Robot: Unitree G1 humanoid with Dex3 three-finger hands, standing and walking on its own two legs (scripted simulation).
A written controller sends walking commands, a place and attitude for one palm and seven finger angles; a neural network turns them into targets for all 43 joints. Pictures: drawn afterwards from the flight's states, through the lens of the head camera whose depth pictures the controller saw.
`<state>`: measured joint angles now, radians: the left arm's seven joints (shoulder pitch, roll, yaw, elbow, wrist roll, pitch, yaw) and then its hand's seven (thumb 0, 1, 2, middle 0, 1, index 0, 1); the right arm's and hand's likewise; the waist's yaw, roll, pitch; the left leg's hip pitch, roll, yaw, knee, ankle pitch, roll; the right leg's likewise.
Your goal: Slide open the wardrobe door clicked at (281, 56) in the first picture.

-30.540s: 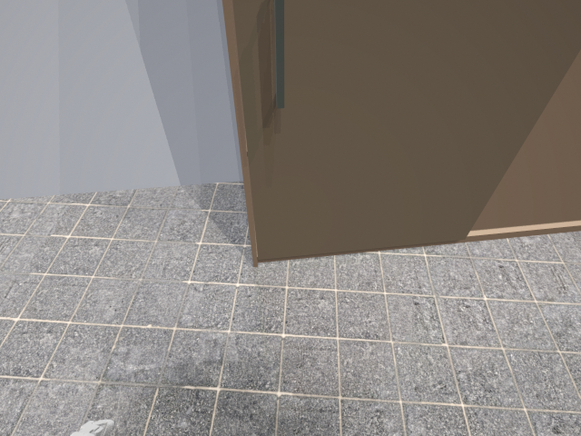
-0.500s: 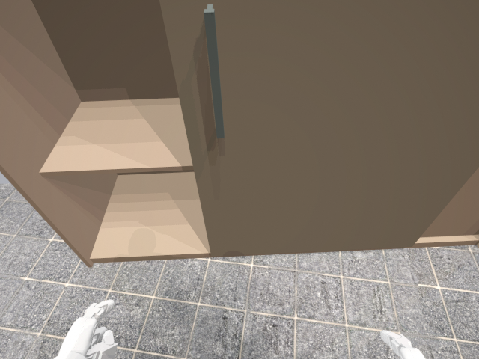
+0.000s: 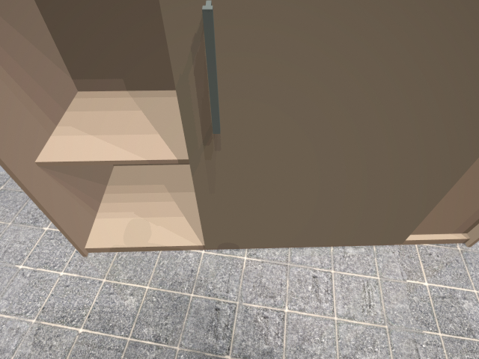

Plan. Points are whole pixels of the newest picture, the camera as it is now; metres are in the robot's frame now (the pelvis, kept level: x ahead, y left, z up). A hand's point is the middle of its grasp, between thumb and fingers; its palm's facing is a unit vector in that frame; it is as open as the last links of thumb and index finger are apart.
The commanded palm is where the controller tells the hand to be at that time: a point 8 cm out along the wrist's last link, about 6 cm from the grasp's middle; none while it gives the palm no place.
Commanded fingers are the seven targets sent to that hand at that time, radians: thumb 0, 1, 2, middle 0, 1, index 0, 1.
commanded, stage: let the arm hang, fingers relaxed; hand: left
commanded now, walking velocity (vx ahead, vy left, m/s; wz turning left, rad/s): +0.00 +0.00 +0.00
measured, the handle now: (213, 75) +0.65 +0.10 +0.14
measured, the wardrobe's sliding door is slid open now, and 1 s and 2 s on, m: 0.55 0.55 0.55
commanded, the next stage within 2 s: look to check the result in 0.40 s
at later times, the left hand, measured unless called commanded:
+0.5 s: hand out of the picture +0.09 +0.21 -0.16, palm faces -0.03 -0.96 -0.28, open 7.4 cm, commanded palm none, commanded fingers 0.00 0.90 0.90 -0.20 -0.30 -0.20 -0.30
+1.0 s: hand out of the picture +0.09 +0.22 -0.16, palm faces -0.02 -0.94 -0.33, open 7.4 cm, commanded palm none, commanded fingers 0.00 0.90 0.90 -0.20 -0.30 -0.20 -0.30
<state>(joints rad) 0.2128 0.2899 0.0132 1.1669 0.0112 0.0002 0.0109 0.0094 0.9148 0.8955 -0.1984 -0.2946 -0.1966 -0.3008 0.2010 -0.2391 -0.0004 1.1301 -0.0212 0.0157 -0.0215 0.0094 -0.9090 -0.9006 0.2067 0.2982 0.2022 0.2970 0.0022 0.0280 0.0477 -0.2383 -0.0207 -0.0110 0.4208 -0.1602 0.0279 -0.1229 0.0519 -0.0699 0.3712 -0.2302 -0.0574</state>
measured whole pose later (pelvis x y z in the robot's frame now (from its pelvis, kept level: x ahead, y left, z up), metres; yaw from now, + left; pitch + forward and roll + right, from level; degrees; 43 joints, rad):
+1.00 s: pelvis +0.03 -0.01 +0.00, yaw -1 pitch -1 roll +0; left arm 0.13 0.30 0.01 1.15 0.01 -0.02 0.01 0.01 0.91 0.90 -0.20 -0.29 -0.20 -0.30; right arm 0.11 -0.30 0.00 1.14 -0.02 0.00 -0.02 0.01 -0.91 -0.90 0.21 0.30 0.20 0.30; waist 0.00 0.01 0.05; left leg -0.16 -0.01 0.00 0.33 -0.16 0.01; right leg -0.05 0.06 -0.05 0.29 -0.22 -0.07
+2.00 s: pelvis +0.03 -0.02 +0.00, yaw -2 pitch -1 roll +0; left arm 0.14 0.29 0.01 1.14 0.01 -0.02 0.02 0.01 0.91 0.90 -0.20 -0.29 -0.20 -0.30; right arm 0.12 -0.29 0.00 1.15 -0.01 0.00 -0.03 0.01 -0.91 -0.90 0.21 0.30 0.20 0.30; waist 0.00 0.00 0.05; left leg -0.13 0.00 0.02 0.32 -0.16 0.00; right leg -0.03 0.07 -0.03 0.28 -0.22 -0.08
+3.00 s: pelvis +0.02 -0.01 +0.01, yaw -2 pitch -2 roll +0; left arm 0.13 0.30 0.01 1.14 0.01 -0.02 0.01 0.01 0.91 0.90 -0.20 -0.29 -0.20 -0.30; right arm 0.12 -0.30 0.00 1.15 -0.01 0.00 -0.02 0.01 -0.91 -0.90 0.21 0.30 0.20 0.30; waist -0.01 0.00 0.05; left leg -0.13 -0.01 0.02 0.31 -0.15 0.01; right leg -0.03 0.07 -0.03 0.27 -0.21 -0.07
